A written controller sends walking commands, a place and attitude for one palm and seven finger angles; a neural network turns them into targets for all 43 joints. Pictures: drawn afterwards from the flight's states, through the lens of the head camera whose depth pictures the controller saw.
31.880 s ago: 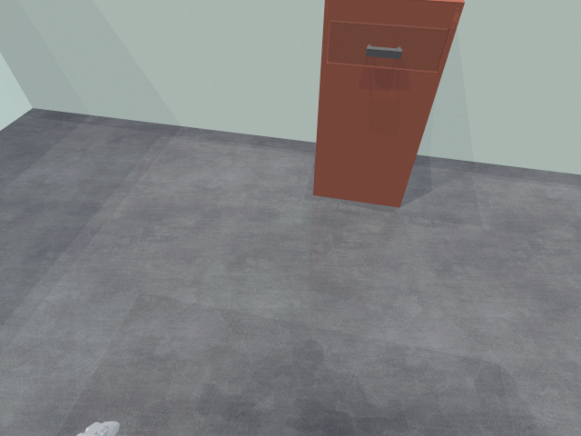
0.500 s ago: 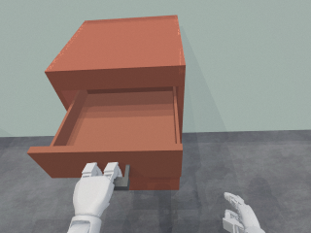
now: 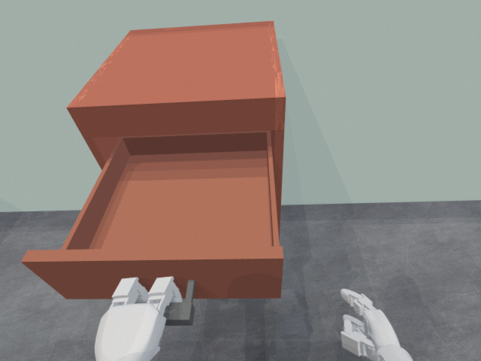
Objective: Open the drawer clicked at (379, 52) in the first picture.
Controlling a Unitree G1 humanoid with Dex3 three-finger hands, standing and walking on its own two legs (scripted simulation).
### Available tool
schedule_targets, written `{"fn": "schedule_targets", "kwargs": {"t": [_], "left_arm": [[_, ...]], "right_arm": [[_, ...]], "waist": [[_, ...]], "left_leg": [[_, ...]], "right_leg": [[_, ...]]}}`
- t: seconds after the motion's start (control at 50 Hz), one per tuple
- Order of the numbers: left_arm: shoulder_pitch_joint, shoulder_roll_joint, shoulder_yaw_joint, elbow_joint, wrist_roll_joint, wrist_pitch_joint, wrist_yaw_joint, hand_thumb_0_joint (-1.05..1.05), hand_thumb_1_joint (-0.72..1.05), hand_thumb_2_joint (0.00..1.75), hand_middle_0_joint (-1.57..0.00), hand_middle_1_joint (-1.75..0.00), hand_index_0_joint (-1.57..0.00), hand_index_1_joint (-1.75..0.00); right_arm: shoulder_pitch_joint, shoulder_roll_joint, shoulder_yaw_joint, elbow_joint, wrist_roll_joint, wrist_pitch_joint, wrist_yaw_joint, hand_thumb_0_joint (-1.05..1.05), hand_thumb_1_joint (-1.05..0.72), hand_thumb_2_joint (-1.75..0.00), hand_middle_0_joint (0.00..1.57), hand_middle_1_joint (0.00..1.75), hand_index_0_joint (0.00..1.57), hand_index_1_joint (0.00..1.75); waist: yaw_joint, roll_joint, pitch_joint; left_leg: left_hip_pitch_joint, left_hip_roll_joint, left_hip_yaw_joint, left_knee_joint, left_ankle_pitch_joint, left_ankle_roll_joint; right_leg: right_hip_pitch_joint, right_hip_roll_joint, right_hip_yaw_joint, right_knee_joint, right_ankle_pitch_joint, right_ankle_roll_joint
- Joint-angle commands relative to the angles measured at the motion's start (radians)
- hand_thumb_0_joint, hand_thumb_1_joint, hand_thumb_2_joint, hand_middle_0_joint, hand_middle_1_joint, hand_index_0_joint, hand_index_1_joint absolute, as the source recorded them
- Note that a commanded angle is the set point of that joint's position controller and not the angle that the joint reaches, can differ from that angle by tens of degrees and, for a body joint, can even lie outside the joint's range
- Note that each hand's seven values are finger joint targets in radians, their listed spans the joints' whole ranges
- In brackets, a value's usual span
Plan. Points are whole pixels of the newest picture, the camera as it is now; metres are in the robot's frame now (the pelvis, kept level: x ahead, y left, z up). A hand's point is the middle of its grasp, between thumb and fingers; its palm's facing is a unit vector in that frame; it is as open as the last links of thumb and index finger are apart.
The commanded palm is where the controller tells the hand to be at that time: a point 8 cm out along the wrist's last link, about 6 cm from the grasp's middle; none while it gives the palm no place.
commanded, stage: pull the drawer open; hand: left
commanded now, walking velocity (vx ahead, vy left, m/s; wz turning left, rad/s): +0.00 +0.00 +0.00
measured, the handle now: (156, 299) +0.21 +0.16 +0.03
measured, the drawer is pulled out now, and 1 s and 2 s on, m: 0.30 0.30 0.30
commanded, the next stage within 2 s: open the thumb to release the handle in 0.20 s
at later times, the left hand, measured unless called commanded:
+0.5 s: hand (151, 333) +0.17 +0.16 +0.01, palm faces +0.06 -0.15 -0.99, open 6.5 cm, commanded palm +0.13 +0.18 +0.06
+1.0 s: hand (151, 334) +0.17 +0.16 +0.01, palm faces +0.04 -0.16 -0.99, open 13.6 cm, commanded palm +0.14 +0.17 +0.06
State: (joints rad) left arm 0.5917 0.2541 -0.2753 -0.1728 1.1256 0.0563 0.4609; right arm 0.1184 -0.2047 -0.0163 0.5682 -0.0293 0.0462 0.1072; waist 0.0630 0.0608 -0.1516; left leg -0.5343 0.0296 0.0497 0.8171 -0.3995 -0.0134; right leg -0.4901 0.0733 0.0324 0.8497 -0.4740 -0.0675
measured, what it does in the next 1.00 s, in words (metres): stands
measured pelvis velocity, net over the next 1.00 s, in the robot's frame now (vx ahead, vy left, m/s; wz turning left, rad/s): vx -0.02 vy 0.00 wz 0.01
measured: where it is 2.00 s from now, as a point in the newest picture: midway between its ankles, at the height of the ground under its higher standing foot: outside the picture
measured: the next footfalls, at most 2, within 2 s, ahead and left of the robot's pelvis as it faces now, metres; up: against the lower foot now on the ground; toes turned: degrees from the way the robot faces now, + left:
none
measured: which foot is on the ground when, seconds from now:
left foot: down 0.00-1.00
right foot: down 0.00-1.00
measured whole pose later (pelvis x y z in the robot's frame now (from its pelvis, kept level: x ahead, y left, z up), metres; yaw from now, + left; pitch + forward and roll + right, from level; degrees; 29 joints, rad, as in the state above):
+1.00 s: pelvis -0.02 +0.00 +0.01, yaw +1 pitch +4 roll +1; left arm 0.42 0.25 -0.31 -0.04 1.13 0.09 0.46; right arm 0.10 -0.21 -0.02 0.62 -0.02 0.05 0.05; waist 0.08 0.06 -0.11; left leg -0.49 0.02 0.03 0.76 -0.34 -0.01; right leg -0.44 0.07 0.02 0.79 -0.42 -0.06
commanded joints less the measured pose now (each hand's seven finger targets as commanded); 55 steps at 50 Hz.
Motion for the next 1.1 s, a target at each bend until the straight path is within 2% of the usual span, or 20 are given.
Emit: {"fn": "schedule_targets", "kwargs": {"t": [0.0, 0.06, 0.26, 0.28, 0.32, 0.36, 0.4, 0.44, 0.5, 0.54, 0.6, 0.66, 0.68, 0.74, 0.86, 0.88, 0.9, 0.98, 1.02, 1.08], "left_arm": [[0.146, 0.089, 0.092, -0.199, -0.021, -0.007, 0.049, 0.0, 0.9, 0.9, -0.4, -1.35, -0.4, -1.35], [0.14, 0.076, 0.07, -0.21, -0.012, -0.001, 0.051, 0.0, 0.9, 0.9, -0.4, -1.35, -0.4, -1.35], [0.147, 0.087, 0.085, -0.207, -0.019, 0.002, 0.061, 0.0, 0.9, 0.9, -0.4, -1.35, -0.4, -1.35], [-0.175, 0.144, 0.121, -0.183, 0.014, 0.02, 0.074, 0.0, 0.9, 0.9, -0.4, -1.35, -0.4, -1.35], [-0.141, 0.126, 0.129, -0.176, 0.02, 0.034, 0.091, 0.0, 0.76, 0.84, -0.39, -1.34, -0.39, -1.34], [-0.103, 0.102, 0.118, -0.113, -0.012, 0.046, 0.082, 0.0, 0.62, 0.78, -0.38, -1.32, -0.38, -1.32], [-0.145, 0.13, 0.14, -0.108, -0.028, 0.06, 0.075, 0.0, 0.48, 0.72, -0.37, -1.3, -0.37, -1.3], [-0.17, 0.121, 0.12, -0.083, -0.024, 0.066, 0.065, 0.0, 0.34, 0.66, -0.36, -1.29, -0.36, -1.29], [-0.19, 0.137, 0.132, -0.058, -0.021, 0.072, 0.052, 0.0, 0.13, 0.57, -0.35, -1.27, -0.35, -1.27], [-0.221, 0.109, 0.098, -0.051, -0.014, 0.071, 0.041, 0.0, -0.01, 0.51, -0.33, -1.25, -0.33, -1.25], [-0.191, 0.126, 0.115, -0.059, -0.023, 0.064, 0.03, 0.0, -0.22, 0.42, -0.32, -1.23, -0.32, -1.23], [-0.201, 0.11, 0.1, -0.031, -0.022, 0.057, 0.018, 0.0, -0.43, 0.33, -0.3, -1.21, -0.3, -1.21], [-0.221, 0.118, 0.108, -0.038, -0.019, 0.053, 0.016, 0.0, -0.5, 0.3, -0.3, -1.2, -0.3, -1.2], [-0.216, 0.099, 0.088, -0.052, -0.016, 0.051, 0.018, 0.0, -0.5, 0.3, -0.3, -1.2, -0.3, -1.2], [-0.227, 0.102, 0.095, -0.048, -0.01, 0.049, 0.025, 0.0, -0.5, 0.3, -0.3, -1.2, -0.3, -1.2], [-0.206, 0.058, 0.049, -0.017, -0.009, 0.05, 0.023, 0.0, -0.5, 0.3, -0.3, -1.2, -0.3, -1.2], [-0.207, 0.078, 0.076, -0.017, -0.016, 0.049, 0.023, 0.0, -0.5, 0.3, -0.3, -1.2, -0.3, -1.2], [-0.28, 0.077, 0.058, -0.034, 0.008, 0.064, 0.039, 0.0, -0.5, 0.3, -0.3, -1.2, -0.3, -1.2], [-0.313, 0.1, 0.081, -0.022, 0.009, 0.073, 0.045, 0.0, -0.5, 0.3, -0.3, -1.2, -0.3, -1.2], [-0.324, 0.062, 0.039, -0.009, 0.003, 0.082, 0.042, 0.0, -0.5, 0.3, -0.3, -1.2, -0.3, -1.2]], "right_arm": [[-0.156, -0.072, -0.021, -0.182, 0.007, -0.053, 0.003, 0.0, -0.9, -0.9, 0.2, 0.3, 0.2, 0.3], [-0.155, -0.075, -0.022, -0.193, 0.004, -0.052, 0.008, 0.0, -0.9, -0.9, 0.2, 0.3, 0.2, 0.3], [-0.144, -0.073, -0.02, -0.195, 0.005, -0.055, 0.0, 0.0, -0.9, -0.9, 0.2, 0.3, 0.2, 0.3], [-0.15, -0.093, -0.023, -0.148, -0.006, -0.037, -0.019, 0.0, -0.9, -0.9, 0.2, 0.3, 0.2, 0.3], [-0.145, -0.082, -0.031, -0.164, -0.01, -0.053, -0.036, 0.0, -0.9, -0.9, 0.2, 0.3, 0.2, 0.3], [-0.15, -0.079, -0.03, -0.146, 0.005, -0.055, -0.046, 0.0, -0.9, -0.9, 0.2, 0.3, 0.2, 0.3], [-0.161, -0.079, -0.029, -0.134, 0.011, -0.049, -0.056, 0.0, -0.9, -0.9, 0.2, 0.3, 0.2, 0.3], [-0.175, -0.075, -0.025, -0.125, 0.014, -0.048, -0.067, 0.0, -0.9, -0.9, 0.2, 0.3, 0.2, 0.3], [-0.186, -0.077, -0.019, -0.116, 0.018, -0.044, -0.076, 0.0, -0.9, -0.9, 0.2, 0.3, 0.2, 0.3], [-0.197, -0.073, -0.019, -0.113, 0.018, -0.045, -0.078, 0.0, -0.9, -0.9, 0.2, 0.3, 0.2, 0.3], [-0.2, -0.073, -0.018, -0.118, 0.02, -0.046, -0.079, 0.0, -0.9, -0.9, 0.2, 0.3, 0.2, 0.3], [-0.202, -0.071, -0.015, -0.116, 0.017, -0.046, -0.08, 0.0, -0.9, -0.9, 0.2, 0.3, 0.2, 0.3], [-0.202, -0.072, -0.015, -0.114, 0.016, -0.045, -0.081, 0.0, -0.9, -0.9, 0.2, 0.3, 0.2, 0.3], [-0.198, -0.07, -0.018, -0.123, 0.015, -0.045, -0.076, 0.0, -0.9, -0.9, 0.2, 0.3, 0.2, 0.3], [-0.193, -0.074, -0.022, -0.124, 0.012, -0.045, -0.074, 0.0, -0.9, -0.9, 0.2, 0.3, 0.2, 0.3], [-0.19, -0.073, -0.02, -0.123, 0.011, -0.047, -0.068, 0.0, -0.9, -0.9, 0.2, 0.3, 0.2, 0.3], [-0.19, -0.076, -0.021, -0.125, 0.016, -0.047, -0.066, 0.0, -0.9, -0.9, 0.2, 0.3, 0.2, 0.3], [-0.191, -0.077, -0.025, -0.123, 0.012, -0.039, -0.066, 0.0, -0.9, -0.9, 0.2, 0.3, 0.2, 0.3], [-0.195, -0.079, -0.023, -0.119, 0.012, -0.038, -0.072, 0.0, -0.9, -0.9, 0.2, 0.3, 0.2, 0.3], [-0.197, -0.077, -0.025, -0.115, 0.016, -0.035, -0.073, 0.0, -0.9, -0.9, 0.2, 0.3, 0.2, 0.3]], "waist": [[0.035, -0.097, -0.074], [0.033, -0.079, -0.069], [0.031, -0.095, -0.088], [-0.031, -0.125, -0.064], [0.007, -0.083, -0.102], [0.01, -0.118, -0.095], [0.01, -0.123, -0.106], [0.011, -0.139, -0.067], [0.02, -0.112, -0.055], [0.018, -0.109, -0.033], [0.033, -0.093, -0.054], [0.028, -0.13, -0.008], [0.027, -0.115, -0.007], [0.03, -0.081, -0.016], [0.03, -0.103, -0.024], [0.024, -0.096, -0.016], [0.026, -0.107, -0.032], [0.019, -0.077, -0.043], [0.018, -0.1, -0.052], [0.014, -0.094, -0.055]], "left_leg": [[0.15, -0.071, -0.053, -0.03, 0.305, 0.03], [0.15, -0.067, -0.051, -0.018, 0.29, 0.033], [0.139, -0.071, -0.051, -0.009, 0.291, 0.036], [0.121, -0.072, -0.059, -0.002, 0.244, 0.038], [0.159, -0.073, -0.049, -0.005, 0.23, 0.041], [0.148, -0.078, -0.049, -0.025, 0.235, 0.04], [0.156, -0.077, -0.044, -0.045, 0.234, 0.04], [0.154, -0.082, -0.039, -0.055, 0.213, 0.042], [0.175, -0.079, -0.036, -0.08, 0.203, 0.04], [0.184, -0.08, -0.037, -0.091, 0.187, 0.042], [0.199, -0.081, -0.037, -0.103, 0.202, 0.039], [0.184, -0.083, -0.035, -0.105, 0.174, 0.04], [0.188, -0.082, -0.037, -0.108, 0.173, 0.04], [0.203, -0.078, -0.037, -0.112, 0.177, 0.037], [0.201, -0.075, -0.041, -0.105, 0.18, 0.037], [0.194, -0.074, -0.043, -0.104, 0.186, 0.037], [0.196, -0.071, -0.046, -0.11, 0.194, 0.037], [0.198, -0.069, -0.044, -0.098, 0.177, 0.038], [0.199, -0.066, -0.045, -0.098, 0.174, 0.038], [0.201, -0.068, -0.049, -0.101, 0.183, 0.04]], "right_leg": [[-0.024, -0.012, 0.113, -0.156, 0.49, 0.003], [-0.063, -0.009, 0.11, -0.152, 0.419, 0.002], [-0.04, -0.015, 0.109, -0.145, 0.476, 0.007], [-0.101, -0.021, 0.118, -0.152, 0.435, 0.015], [-0.079, -0.02, 0.122, -0.174, 0.392, 0.012], [-0.035, -0.021, 0.1, -0.175, 0.439, 0.019], [-0.001, -0.025, 0.098, -0.193, 0.446, 0.023], [-0.008, -0.03, 0.103, -0.218, 0.415, 0.029], [-0.004, -0.027, 0.1, -0.247, 0.347, 0.024], [-0.019, -0.026, 0.097, -0.26, 0.286, 0.024], [0.012, -0.025, 0.106, -0.274, 0.299, 0.019], [-0.004, -0.03, 0.115, -0.294, 0.249, 0.025], [-0.011, -0.028, 0.117, -0.295, 0.238, 0.022], [-0.014, -0.028, 0.11, -0.293, 0.222, 0.015], [-0.021, -0.025, 0.112, -0.287, 0.233, 0.013], [-0.03, -0.024, 0.098, -0.271, 0.25, 0.012], [-0.016, -0.023, 0.091, -0.272, 0.264, 0.011], [-0.049, -0.022, 0.085, -0.258, 0.212, 0.01], [-0.05, -0.02, 0.089, -0.258, 0.209, 0.011], [-0.047, -0.02, 0.071, -0.247, 0.227, 0.013]]}}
